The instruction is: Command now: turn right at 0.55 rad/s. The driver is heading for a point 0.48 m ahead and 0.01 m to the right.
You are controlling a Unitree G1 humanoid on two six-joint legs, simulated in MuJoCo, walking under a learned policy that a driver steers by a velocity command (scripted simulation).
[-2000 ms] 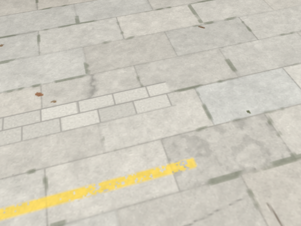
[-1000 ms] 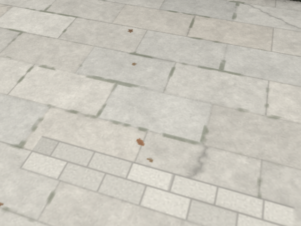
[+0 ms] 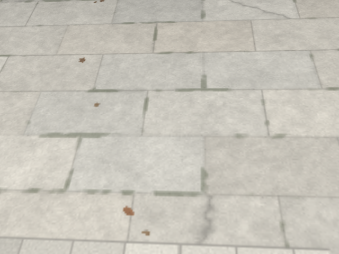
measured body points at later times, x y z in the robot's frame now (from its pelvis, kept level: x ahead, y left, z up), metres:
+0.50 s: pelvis +0.01 +0.04 +0.00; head +0.05 +0.05 +0.45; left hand +0.22 +0.28 -0.11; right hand +0.07 -0.26 -0.10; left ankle +0.04 +0.15 -0.74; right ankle -0.04 -0.10 -0.70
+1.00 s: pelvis +0.00 +0.00 -0.01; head +0.01 +0.00 +0.44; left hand +0.20 +0.20 -0.12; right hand +0.02 -0.29 -0.14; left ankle +0.04 +0.15 -0.74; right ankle -0.04 -0.10 -0.74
